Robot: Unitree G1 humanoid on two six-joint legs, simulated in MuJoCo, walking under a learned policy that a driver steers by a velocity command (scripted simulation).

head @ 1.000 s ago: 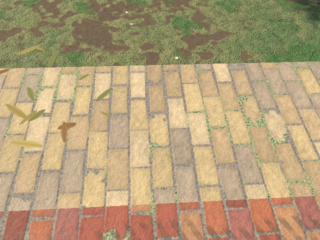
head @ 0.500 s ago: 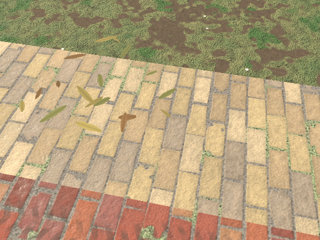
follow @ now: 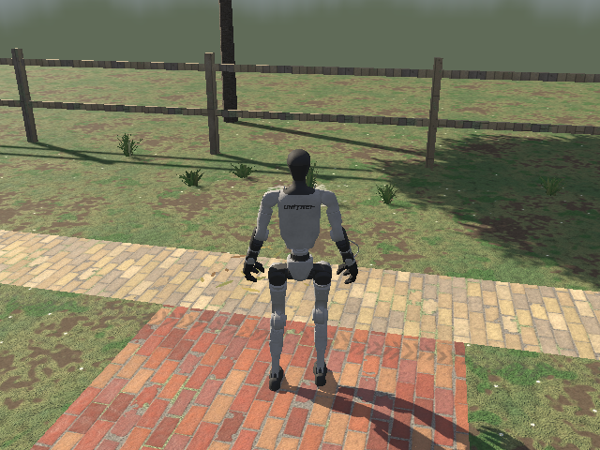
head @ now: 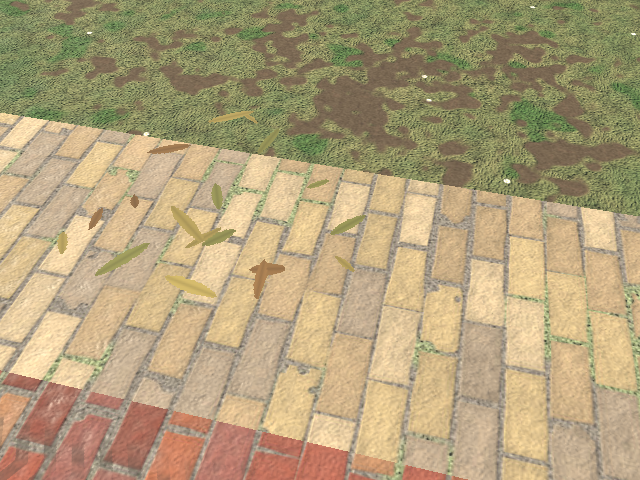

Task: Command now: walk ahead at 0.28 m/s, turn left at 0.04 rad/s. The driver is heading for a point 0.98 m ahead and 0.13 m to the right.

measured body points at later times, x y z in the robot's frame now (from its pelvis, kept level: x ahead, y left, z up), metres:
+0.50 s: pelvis +0.19 +0.01 -0.01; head +0.23 +0.01 +0.44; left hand +0.12 +0.28 -0.14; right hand +0.45 -0.20 -0.08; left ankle +0.36 +0.14 -0.72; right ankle +0.01 -0.11 -0.74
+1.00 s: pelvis +0.47 +0.03 +0.00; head +0.50 +0.03 +0.45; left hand +0.69 +0.27 -0.09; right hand +0.48 -0.25 -0.13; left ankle +0.37 +0.13 -0.74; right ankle +0.67 -0.11 -0.70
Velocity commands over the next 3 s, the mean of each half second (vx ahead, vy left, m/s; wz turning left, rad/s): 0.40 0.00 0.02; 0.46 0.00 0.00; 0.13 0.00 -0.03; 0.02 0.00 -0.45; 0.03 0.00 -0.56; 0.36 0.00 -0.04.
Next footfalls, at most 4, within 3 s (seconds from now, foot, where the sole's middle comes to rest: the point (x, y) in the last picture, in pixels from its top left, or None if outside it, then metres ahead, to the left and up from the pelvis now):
0.54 left None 0.40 0.13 -0.77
1.06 right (368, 403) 0.71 -0.09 -0.77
1.40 left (258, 417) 0.67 0.16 -0.77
2.12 left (272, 384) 0.75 0.13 -0.77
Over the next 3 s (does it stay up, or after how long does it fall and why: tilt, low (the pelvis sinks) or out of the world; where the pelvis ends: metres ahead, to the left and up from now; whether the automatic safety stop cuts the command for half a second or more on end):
stays up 0.80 -0.10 -0.01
